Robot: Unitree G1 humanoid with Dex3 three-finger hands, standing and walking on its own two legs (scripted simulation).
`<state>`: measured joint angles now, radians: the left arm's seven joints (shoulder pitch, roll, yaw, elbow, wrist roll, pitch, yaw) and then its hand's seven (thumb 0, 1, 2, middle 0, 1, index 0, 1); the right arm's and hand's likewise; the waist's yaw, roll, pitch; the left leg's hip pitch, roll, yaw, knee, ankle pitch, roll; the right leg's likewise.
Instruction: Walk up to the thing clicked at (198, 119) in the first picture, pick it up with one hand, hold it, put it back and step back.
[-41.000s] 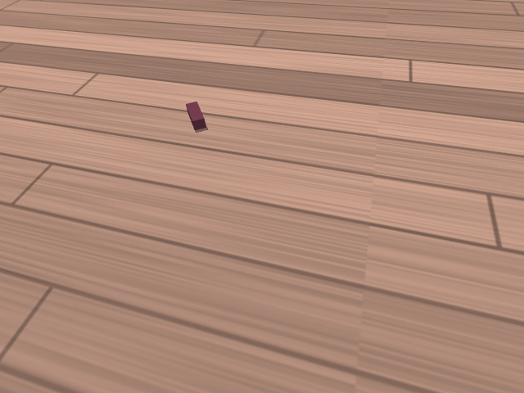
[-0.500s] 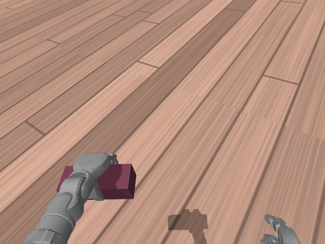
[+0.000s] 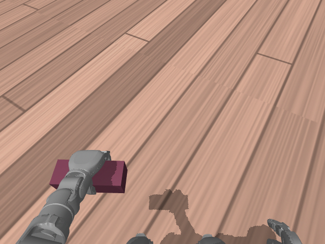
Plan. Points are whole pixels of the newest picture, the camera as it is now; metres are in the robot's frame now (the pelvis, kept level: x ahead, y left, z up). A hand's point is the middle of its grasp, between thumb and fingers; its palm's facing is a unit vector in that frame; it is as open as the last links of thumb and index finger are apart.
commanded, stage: crouch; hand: left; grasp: from above
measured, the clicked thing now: (91, 176) +0.32 +0.24 -0.12
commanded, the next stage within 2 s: lower in 1.54 s
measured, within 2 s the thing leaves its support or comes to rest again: neither
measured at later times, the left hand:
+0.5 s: hand (107, 182) +0.38 +0.26 -0.33, palm faces -0.46 +0.04 -0.89, open 10.3 cm
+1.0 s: hand (112, 188) +0.40 +0.28 -0.48, palm faces -0.46 +0.00 -0.89, open 10.2 cm
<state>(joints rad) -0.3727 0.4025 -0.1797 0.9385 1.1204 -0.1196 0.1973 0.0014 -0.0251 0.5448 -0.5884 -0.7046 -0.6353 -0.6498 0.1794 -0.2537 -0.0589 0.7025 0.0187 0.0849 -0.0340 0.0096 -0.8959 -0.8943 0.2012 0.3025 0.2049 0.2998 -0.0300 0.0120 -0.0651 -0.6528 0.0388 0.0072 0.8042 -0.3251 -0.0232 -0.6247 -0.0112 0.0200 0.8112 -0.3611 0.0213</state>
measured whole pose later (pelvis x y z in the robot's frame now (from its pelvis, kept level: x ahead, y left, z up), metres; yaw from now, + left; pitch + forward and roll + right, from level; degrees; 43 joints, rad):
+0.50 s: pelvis -0.04 +0.02 -0.20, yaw -2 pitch +33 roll -4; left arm -0.71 0.52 -0.01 1.22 1.19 -0.12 0.32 0.00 -0.03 0.57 -0.57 -0.72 -0.62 -0.67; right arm 0.24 -0.22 -0.06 0.74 -0.05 0.00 0.00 0.01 -0.90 -0.89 0.20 0.30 0.21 0.30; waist -0.14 0.06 -0.20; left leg -1.72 0.04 -0.04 1.73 -0.59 0.00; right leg -1.66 0.00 0.01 1.70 -0.63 0.04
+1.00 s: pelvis -0.05 +0.01 -0.32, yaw -5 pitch +37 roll -7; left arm -0.85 0.66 0.07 1.29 1.26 -0.20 0.34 0.00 -0.03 0.55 -0.60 -0.68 -0.65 -0.63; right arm 0.12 -0.25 -0.03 0.74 -0.11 -0.04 0.10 0.00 -0.91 -0.90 0.20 0.30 0.21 0.30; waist -0.16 0.01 -0.13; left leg -2.13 0.03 -0.12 2.14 -0.66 -0.01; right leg -2.03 0.02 -0.03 2.09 -0.70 0.05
